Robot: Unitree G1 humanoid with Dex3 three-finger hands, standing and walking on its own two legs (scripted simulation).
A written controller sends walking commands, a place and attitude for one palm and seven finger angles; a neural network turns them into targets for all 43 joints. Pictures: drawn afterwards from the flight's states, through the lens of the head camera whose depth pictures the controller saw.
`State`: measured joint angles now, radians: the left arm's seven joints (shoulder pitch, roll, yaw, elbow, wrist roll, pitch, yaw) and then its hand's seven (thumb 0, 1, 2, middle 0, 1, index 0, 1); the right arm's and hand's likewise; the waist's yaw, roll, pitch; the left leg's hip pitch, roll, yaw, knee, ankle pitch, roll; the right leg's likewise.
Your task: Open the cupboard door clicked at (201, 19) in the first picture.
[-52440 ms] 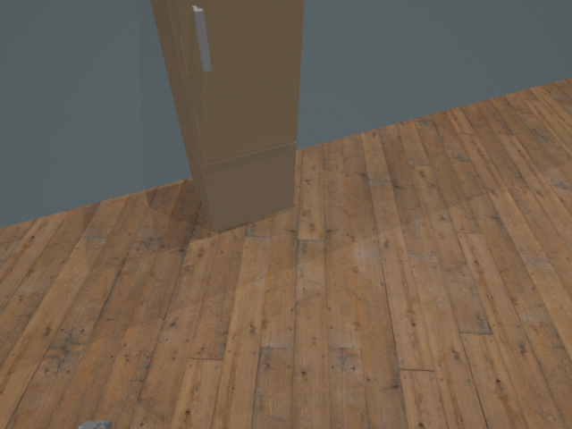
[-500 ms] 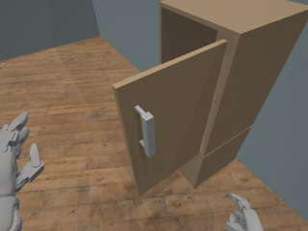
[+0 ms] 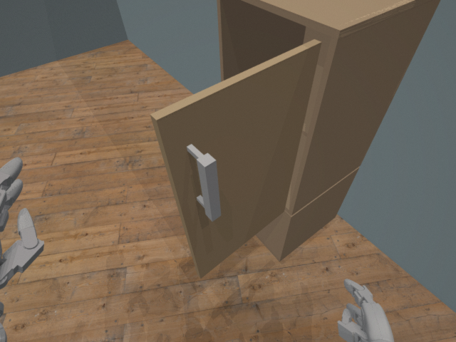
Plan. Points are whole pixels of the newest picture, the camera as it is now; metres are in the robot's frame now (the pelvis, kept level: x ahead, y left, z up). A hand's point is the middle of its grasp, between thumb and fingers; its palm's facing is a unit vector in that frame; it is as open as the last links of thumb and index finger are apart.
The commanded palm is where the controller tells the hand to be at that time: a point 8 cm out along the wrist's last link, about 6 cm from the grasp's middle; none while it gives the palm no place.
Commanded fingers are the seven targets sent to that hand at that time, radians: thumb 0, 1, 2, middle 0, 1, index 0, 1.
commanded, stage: step back with the hand held close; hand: left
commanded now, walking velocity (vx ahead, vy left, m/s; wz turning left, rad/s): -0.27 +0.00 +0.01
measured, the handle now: (203, 184) +0.36 +0.08 +0.09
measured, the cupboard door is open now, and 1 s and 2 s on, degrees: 93 93 93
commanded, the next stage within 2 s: stop stepping back and stand still in 1.10 s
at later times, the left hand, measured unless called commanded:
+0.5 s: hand out of the picture +0.11 +0.29 +0.15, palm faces +0.44 -0.75 -0.50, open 7.4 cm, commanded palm +0.05 +0.32 +0.17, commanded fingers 0.00 0.90 0.90 -0.20 -0.30 -0.20 -0.30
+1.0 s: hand out of the picture +0.04 +0.28 +0.15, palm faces +0.47 -0.75 -0.46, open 7.4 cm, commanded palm -0.02 +0.31 +0.17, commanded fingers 0.00 0.90 0.90 -0.20 -0.30 -0.20 -0.30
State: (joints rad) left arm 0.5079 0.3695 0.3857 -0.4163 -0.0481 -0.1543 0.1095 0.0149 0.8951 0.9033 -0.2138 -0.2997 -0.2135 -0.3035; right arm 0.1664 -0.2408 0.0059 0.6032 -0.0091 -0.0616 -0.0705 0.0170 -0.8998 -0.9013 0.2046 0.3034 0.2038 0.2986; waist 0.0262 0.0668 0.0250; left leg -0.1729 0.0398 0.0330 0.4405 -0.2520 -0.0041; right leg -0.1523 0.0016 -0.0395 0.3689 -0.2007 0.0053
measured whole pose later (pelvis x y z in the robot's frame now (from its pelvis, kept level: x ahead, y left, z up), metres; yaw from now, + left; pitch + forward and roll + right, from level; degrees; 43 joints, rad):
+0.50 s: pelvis -0.08 +0.02 -0.02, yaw +1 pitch -1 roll -1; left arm 0.53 0.40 0.43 -0.51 0.00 -0.21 0.15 0.01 0.89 0.90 -0.22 -0.30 -0.22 -0.30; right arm 0.22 -0.21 0.00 0.56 0.00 -0.08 -0.08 0.02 -0.90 -0.90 0.20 0.30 0.20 0.30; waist 0.01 0.00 0.07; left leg -0.40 0.01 0.03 0.62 -0.22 0.04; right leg -0.37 -0.02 -0.02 0.55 -0.17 0.03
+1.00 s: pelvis -0.15 +0.01 -0.02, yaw +1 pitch +1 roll -2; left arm 0.52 0.39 0.45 -0.52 -0.03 -0.26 0.15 0.01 0.89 0.90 -0.21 -0.30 -0.22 -0.30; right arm 0.17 -0.18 0.00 0.64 -0.02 -0.15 -0.05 0.02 -0.90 -0.90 0.21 0.30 0.20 0.30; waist 0.04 0.01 0.04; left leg -0.53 0.04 0.02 0.61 -0.17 -0.01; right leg -0.24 0.08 0.03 0.57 -0.38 -0.03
